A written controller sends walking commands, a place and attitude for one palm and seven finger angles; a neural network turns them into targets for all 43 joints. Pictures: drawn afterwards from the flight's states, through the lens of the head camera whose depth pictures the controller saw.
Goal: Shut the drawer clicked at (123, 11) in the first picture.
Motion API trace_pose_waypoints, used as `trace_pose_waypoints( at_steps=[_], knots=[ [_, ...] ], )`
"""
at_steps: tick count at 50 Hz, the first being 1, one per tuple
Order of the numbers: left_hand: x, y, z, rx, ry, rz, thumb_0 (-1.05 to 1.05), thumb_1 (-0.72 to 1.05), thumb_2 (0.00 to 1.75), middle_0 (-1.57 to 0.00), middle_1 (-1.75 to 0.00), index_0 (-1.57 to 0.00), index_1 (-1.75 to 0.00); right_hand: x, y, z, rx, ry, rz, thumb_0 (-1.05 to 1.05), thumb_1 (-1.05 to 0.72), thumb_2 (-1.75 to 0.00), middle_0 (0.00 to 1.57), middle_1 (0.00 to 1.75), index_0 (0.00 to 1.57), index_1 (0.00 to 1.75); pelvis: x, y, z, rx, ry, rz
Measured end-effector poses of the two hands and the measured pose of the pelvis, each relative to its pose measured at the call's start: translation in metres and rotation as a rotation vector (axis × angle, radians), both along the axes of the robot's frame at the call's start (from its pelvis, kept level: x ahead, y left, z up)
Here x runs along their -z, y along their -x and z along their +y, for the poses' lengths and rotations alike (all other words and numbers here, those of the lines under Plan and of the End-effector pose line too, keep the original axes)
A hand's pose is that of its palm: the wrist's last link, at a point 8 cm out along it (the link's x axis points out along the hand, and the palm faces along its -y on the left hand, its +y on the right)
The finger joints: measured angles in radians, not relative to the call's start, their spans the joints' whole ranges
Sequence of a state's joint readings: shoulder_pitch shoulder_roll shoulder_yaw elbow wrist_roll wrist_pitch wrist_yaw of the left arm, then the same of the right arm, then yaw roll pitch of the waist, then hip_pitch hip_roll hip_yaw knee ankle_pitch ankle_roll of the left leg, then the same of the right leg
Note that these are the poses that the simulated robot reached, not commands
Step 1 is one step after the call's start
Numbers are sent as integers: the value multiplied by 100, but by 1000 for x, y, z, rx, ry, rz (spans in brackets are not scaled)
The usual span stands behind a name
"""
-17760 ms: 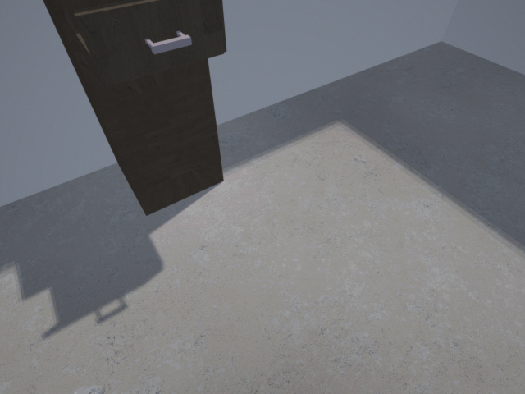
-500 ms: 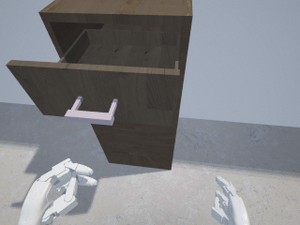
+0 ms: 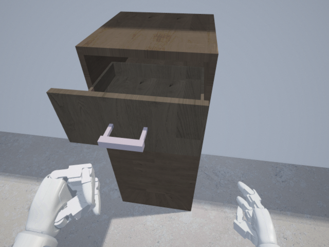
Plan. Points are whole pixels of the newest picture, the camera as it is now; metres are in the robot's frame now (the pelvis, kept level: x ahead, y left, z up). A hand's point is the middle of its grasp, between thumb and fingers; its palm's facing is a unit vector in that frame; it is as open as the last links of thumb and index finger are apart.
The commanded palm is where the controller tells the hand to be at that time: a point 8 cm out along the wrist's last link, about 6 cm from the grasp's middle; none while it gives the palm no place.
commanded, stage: raise the hand and make a fist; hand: left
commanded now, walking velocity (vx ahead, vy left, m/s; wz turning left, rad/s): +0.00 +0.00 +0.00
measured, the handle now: (124, 136) +0.33 +0.15 +0.13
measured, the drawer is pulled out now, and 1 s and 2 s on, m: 0.21 0.21 0.21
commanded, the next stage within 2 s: bring the fist close to the handle in 0.68 s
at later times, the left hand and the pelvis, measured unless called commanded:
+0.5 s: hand (91, 184) +0.15 +0.14 +0.21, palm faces -0.01 -0.99 -0.16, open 3.2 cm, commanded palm +0.10 +0.18 +0.23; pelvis -0.01 -0.02 +0.01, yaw +0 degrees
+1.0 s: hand (90, 185) +0.16 +0.15 +0.19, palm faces +0.03 -0.99 -0.13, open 3.2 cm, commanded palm +0.12 +0.18 +0.20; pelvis -0.01 -0.04 +0.01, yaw +0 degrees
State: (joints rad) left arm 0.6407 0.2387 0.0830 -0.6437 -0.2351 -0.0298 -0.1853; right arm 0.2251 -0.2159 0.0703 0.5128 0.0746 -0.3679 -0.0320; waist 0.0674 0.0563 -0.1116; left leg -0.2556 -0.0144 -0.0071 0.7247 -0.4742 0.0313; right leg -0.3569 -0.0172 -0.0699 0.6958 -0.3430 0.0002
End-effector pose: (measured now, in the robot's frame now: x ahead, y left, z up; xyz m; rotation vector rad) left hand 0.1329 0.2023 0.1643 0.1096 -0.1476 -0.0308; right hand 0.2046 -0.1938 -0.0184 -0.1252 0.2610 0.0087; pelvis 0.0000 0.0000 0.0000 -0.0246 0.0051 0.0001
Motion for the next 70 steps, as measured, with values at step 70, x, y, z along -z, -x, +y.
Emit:
trace_pose_waypoints(
  at_steps=[70],
  knots=[
    [2, -35, -19, -13, 44, 66, 2, 89, 90, -140, -160, -140, -160, 28, 35, -27, 36, 17, 156, 2, -90, -90, 20, 30, 20, 30, -8, 6, -12, -2, -18, -19]
  ],
)
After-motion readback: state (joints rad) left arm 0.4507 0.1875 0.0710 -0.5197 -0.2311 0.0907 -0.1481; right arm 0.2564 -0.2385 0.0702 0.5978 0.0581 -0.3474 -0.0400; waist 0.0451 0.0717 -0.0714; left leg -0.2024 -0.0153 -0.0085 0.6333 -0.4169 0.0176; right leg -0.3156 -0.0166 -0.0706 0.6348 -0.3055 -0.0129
